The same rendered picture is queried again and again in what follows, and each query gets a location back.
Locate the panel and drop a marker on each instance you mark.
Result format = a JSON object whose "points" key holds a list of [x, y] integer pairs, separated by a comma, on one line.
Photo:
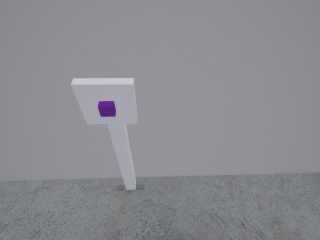
{"points": [[88, 92]]}

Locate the button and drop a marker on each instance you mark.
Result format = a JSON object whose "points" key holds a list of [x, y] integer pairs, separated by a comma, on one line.
{"points": [[107, 108]]}

